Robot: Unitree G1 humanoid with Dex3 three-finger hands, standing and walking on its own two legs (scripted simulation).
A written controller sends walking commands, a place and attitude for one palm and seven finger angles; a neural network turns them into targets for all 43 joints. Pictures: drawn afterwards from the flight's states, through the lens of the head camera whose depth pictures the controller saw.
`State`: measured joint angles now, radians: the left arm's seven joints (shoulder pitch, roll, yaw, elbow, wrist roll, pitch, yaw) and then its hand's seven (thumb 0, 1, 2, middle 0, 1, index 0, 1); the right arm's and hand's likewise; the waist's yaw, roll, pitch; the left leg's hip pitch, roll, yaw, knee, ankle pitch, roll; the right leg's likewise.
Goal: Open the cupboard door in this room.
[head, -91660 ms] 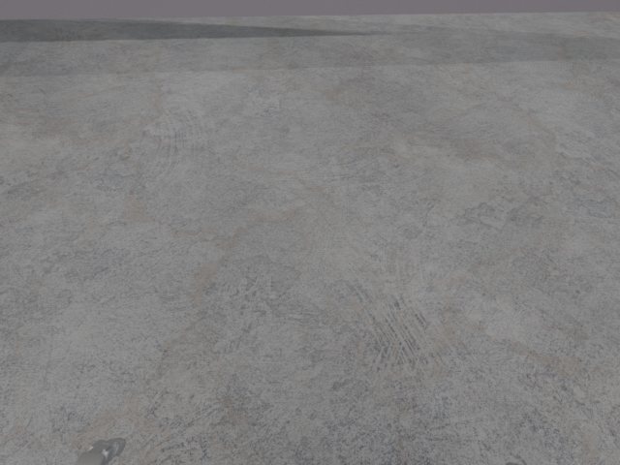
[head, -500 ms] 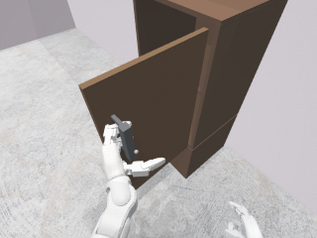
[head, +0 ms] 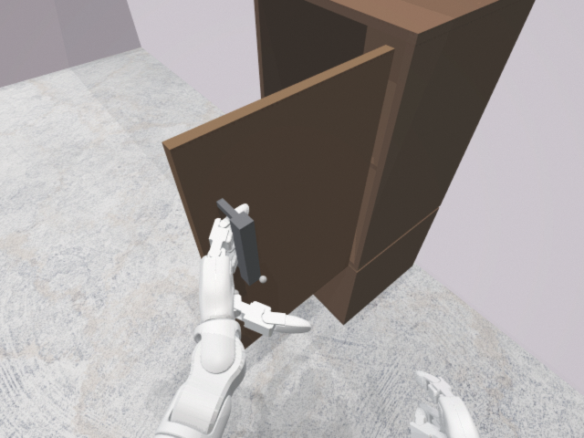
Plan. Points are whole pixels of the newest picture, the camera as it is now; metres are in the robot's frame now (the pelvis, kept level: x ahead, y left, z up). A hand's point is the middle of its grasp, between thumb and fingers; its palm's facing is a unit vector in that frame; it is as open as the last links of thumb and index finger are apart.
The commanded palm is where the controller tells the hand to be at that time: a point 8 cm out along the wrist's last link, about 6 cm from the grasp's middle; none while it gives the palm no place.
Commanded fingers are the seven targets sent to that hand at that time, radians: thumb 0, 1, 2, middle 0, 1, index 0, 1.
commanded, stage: slide the hand sideways off the handle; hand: left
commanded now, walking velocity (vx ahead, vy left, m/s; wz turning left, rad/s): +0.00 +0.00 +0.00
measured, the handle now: (238, 242) +0.36 +0.11 +0.08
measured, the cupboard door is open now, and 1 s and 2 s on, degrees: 91 93 93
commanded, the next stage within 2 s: draw the hand back to the body in 1.10 s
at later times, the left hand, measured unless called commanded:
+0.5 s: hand (242, 311) +0.26 +0.08 +0.07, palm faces -0.03 -1.00 -0.02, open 16.3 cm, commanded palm +0.23 +0.13 +0.08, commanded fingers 0.00 -0.50 0.30 -0.15 -0.30 -0.15 -0.30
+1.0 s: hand (202, 342) +0.22 +0.12 +0.07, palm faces -0.01 -1.00 -0.03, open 16.3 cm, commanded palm +0.19 +0.18 +0.08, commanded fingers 0.00 -0.50 0.30 -0.15 -0.30 -0.15 -0.30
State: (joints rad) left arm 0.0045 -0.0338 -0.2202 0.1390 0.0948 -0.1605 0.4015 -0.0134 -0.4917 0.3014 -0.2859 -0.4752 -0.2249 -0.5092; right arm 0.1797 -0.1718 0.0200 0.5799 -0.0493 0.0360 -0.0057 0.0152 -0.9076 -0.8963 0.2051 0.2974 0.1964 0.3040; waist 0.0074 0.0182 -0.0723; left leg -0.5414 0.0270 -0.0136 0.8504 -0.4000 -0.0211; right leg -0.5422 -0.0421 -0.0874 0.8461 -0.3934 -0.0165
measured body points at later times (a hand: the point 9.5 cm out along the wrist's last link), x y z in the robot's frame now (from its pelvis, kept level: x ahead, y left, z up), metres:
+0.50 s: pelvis +0.01 +0.01 +0.00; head +0.04 +0.00 +0.45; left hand +0.25 +0.14 +0.08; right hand +0.19 -0.21 -0.08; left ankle +0.02 +0.13 -0.70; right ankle +0.02 -0.11 -0.70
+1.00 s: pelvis +0.03 +0.00 -0.01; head +0.06 -0.01 +0.44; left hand +0.21 +0.18 +0.08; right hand +0.21 -0.23 -0.08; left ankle +0.02 +0.13 -0.70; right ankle +0.02 -0.11 -0.70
